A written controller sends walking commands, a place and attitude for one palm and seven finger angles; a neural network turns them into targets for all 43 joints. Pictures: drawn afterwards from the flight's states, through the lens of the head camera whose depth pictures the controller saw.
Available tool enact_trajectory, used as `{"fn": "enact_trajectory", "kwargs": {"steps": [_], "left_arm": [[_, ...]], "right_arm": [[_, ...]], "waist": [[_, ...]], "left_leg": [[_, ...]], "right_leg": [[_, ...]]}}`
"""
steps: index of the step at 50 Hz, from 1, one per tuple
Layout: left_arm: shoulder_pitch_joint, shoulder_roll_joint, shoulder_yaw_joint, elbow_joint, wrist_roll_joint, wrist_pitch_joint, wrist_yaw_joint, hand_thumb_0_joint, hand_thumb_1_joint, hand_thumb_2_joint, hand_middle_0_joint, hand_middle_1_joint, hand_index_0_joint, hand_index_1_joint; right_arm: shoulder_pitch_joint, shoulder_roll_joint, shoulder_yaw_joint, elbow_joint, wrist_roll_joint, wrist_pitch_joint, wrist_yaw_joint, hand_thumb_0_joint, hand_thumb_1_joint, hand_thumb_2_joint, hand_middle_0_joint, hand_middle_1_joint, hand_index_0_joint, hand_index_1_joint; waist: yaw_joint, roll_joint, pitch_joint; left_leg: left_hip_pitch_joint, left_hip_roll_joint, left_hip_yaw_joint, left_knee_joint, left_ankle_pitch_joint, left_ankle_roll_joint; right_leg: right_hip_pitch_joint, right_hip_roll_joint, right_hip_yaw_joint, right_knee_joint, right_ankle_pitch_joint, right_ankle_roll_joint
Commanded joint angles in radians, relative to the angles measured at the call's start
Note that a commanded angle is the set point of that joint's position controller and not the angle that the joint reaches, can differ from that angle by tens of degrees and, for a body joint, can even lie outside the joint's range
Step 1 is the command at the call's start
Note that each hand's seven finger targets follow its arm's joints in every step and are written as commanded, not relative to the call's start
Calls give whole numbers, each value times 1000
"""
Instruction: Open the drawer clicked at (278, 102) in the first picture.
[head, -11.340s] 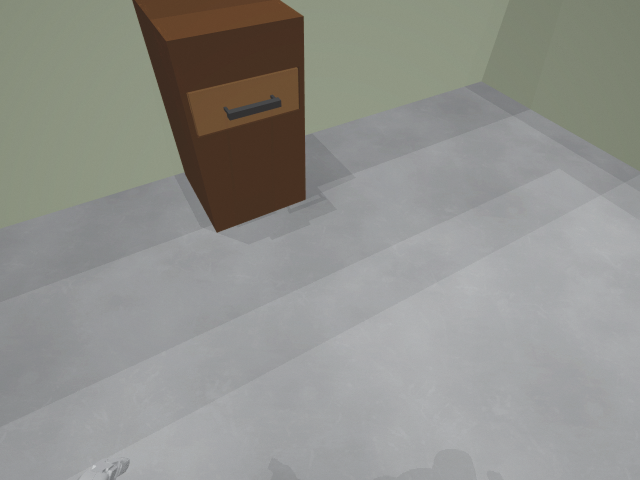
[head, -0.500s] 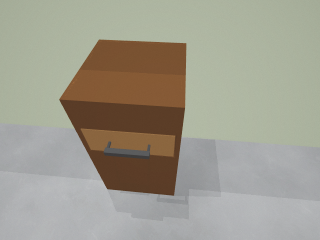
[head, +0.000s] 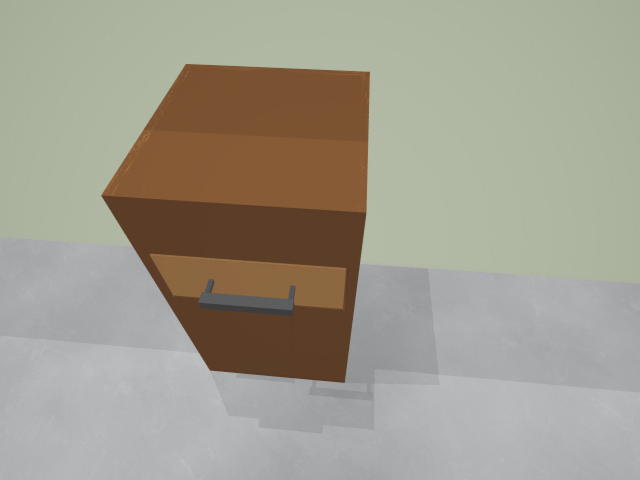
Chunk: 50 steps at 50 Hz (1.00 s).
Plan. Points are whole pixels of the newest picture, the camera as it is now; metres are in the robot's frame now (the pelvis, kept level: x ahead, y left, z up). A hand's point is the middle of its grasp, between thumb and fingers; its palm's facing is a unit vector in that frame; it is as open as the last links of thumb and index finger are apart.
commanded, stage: come to a stop and stand still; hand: left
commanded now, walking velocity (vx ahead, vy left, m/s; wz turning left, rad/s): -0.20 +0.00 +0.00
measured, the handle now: (249, 295) +0.48 +0.18 -0.22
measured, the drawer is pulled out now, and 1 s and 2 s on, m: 0.00 0.00 0.00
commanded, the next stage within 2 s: look again from close up in 1.32 s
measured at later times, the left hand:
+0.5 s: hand out of the picture +0.00 +0.18 -0.17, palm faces +0.03 -0.98 -0.20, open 7.3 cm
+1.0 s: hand out of the picture -0.03 +0.18 -0.18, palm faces +0.06 -0.99 -0.16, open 7.4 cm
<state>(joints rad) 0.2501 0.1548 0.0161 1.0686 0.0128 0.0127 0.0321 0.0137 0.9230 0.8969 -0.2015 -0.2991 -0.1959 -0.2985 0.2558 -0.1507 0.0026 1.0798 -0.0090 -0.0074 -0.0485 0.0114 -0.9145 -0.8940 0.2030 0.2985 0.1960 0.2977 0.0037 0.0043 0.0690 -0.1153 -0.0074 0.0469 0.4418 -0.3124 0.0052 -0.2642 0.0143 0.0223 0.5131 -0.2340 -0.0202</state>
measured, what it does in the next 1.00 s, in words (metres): stands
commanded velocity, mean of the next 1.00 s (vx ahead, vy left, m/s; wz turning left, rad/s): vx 0.02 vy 0.01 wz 0.00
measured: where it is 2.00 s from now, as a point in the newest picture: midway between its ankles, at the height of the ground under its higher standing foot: outside the picture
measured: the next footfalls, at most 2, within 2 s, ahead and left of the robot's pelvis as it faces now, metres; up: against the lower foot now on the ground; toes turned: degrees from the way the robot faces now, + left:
none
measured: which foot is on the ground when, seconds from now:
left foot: down 0.00-1.00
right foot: down 0.00-1.00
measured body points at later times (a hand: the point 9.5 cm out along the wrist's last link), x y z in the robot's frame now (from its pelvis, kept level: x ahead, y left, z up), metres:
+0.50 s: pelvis -0.04 +0.00 +0.00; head -0.04 +0.00 +0.45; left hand +0.00 +0.23 -0.15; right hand -0.08 -0.22 -0.16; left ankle -0.05 +0.11 -0.74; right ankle +0.00 -0.10 -0.73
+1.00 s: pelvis -0.02 +0.03 +0.00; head -0.03 +0.03 +0.45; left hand -0.03 +0.23 -0.16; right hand +0.00 -0.20 -0.15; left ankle -0.05 +0.10 -0.74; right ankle -0.01 -0.10 -0.74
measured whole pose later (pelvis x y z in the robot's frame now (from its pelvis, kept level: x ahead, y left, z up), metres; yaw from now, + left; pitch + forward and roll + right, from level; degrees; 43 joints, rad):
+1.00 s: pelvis -0.02 +0.03 +0.00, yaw +1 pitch -2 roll +0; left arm 0.33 0.13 -0.02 1.11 0.01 -0.01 0.04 0.02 0.92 0.90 -0.20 -0.30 -0.20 -0.30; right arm 0.30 -0.16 0.02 1.08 -0.01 -0.02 -0.03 0.02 -0.93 -0.89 0.20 0.30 0.20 0.30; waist 0.00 0.00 0.00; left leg -0.13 -0.04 0.05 0.46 -0.29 0.06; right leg -0.19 -0.01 -0.02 0.46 -0.23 0.01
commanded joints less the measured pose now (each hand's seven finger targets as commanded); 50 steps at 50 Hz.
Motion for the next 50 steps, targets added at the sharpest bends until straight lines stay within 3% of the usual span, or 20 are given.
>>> {"fn": "enact_trajectory", "kwargs": {"steps": [1,6,9,11,14,17,21,24,26,27,28,29,30,31,33,35,38,39,42,50], "left_arm": [[40,133,34,-69,3,-5,8,0,900,900,-200,-300,-200,-300],[24,155,45,-108,8,4,4,0,900,900,-200,-300,-200,-300],[-12,168,37,-117,8,-1,5,0,900,900,-200,-300,-200,-300],[-41,167,33,-130,8,0,2,0,900,900,-200,-300,-200,-300],[-46,156,33,-126,10,0,-2,0,900,900,-200,-300,-200,-300],[-3,128,35,-114,9,-1,-9,0,900,900,-200,-300,-200,-300],[55,54,25,-96,16,-2,-24,0,900,900,-200,-300,-200,-300],[107,39,18,-75,17,-8,-25,0,900,900,-200,-300,-200,-300],[132,59,14,-54,14,-22,-18,0,900,900,-200,-300,-200,-300],[259,139,9,4,4,-51,33,0,900,900,-200,-300,-200,-300],[219,179,-1,7,11,-69,20,0,900,900,-200,-300,-200,-300],[135,165,2,-37,3,-70,15,0,900,900,-200,-300,-200,-300],[93,158,2,-57,2,-65,14,0,900,900,-200,-300,-200,-300],[59,146,7,-62,1,-63,19,0,900,900,-200,-300,-200,-300],[47,141,11,-65,-2,-58,20,0,900,900,-200,-300,-200,-300],[63,105,0,-41,-6,-59,17,0,900,900,-200,-300,-200,-300],[120,65,-13,-7,-3,-53,15,0,900,900,-200,-300,-200,-300],[133,66,-15,3,-3,-51,14,0,900,900,-200,-300,-200,-300],[140,57,-20,15,-3,-50,11,0,900,900,-200,-300,-200,-300],[135,59,-18,15,-3,-41,11,0,900,900,-200,-300,-200,-300]], "right_arm": [[74,-124,-38,-48,-4,5,-6,0,-900,-900,200,300,200,300],[42,-126,-53,-91,-6,21,2,0,-900,-900,200,300,200,300],[86,-82,-43,-78,-4,23,14,0,-900,-900,200,300,200,300],[114,-80,-35,-58,-11,20,25,0,-900,-900,200,300,200,300],[153,-92,-32,-34,-22,15,35,0,-900,-900,200,300,200,300],[154,-103,-27,-32,-31,6,34,0,-900,-900,200,300,200,300],[93,-141,-29,-41,-22,-8,23,0,-900,-900,200,300,200,300],[59,-134,-26,-51,-15,-9,19,0,-900,-900,200,300,200,300],[81,-105,-19,-39,-13,-11,19,0,-900,-900,200,300,200,300],[-99,-135,-13,-99,-1,-25,32,0,-900,-900,200,300,200,300],[-10,-73,-3,-111,12,-15,40,0,-900,-900,200,300,200,300],[125,-30,-3,-88,-1,-1,36,0,-900,-900,200,300,200,300],[146,-47,-8,-70,-2,11,41,0,-900,-900,200,300,200,300],[148,-61,-9,-61,-6,13,45,0,-900,-900,200,300,200,300],[172,-45,-5,-52,-5,6,43,0,-900,-900,200,300,200,300],[176,-43,3,-36,-6,-8,38,0,-900,-900,200,300,200,300],[144,-73,2,-33,-7,-22,29,0,-900,-900,200,300,200,300],[123,-71,5,-35,-6,-23,27,0,-900,-900,200,300,200,300],[119,-81,4,-31,-3,-22,20,0,-900,-900,200,300,200,300],[111,-100,9,-15,-6,-30,15,0,-900,-900,200,300,200,300]], "waist": [[-7,7,-81],[-4,-37,-115],[-29,-133,-104],[-31,-132,-53],[-32,-86,19],[-10,3,54],[23,162,43],[46,107,34],[42,37,84],[125,-42,147],[16,-144,33],[-38,-153,-72],[-36,-178,-98],[-46,-189,-88],[-59,-109,-91],[-56,-27,-50],[-19,112,-3],[-10,115,6],[-14,-9,28],[-5,12,6]], "left_leg": [[-42,137,-66,4,428,29],[-114,104,-55,80,228,26],[-105,31,-33,94,-61,7],[-77,31,-47,51,-87,17],[-122,41,-78,-43,-177,32],[-219,79,-136,-157,-275,45],[-306,201,-240,-308,-347,97],[-336,192,-205,-267,-314,103],[-330,121,-160,-183,-263,69],[-332,79,-7,134,-65,-11],[-231,38,-11,225,-57,-25],[-172,31,-40,257,-161,-2],[-150,31,-38,287,-146,5],[-145,30,-42,269,-106,7],[-74,25,-19,146,-16,7],[-25,41,-56,15,72,9],[-116,123,-115,-43,218,33],[-133,126,-119,-55,232,37],[-134,113,-113,-75,188,37],[-103,116,-111,-107,240,41]], "right_leg": [[53,-106,89,40,430,-34],[40,-139,146,24,366,-58],[-34,-200,256,-161,0,-96],[-123,-166,245,-250,-329,-74],[-147,-105,178,-270,-420,-31],[-73,-55,112,-170,-354,-27],[41,12,-43,116,-95,-13],[96,-5,-24,89,-79,-10],[97,-48,68,-83,-116,-20],[32,-154,145,-144,260,6],[41,-278,264,-231,388,-47],[52,-298,278,-234,222,-93],[19,-251,236,-262,-1,-105],[5,-229,210,-264,-33,-111],[-20,-201,155,-231,-32,-108],[-60,-159,122,-174,-30,-81],[22,-98,59,-110,79,-40],[50,-96,49,-103,98,-35],[58,-104,48,-115,126,-28],[99,-112,29,-107,145,-17]]}}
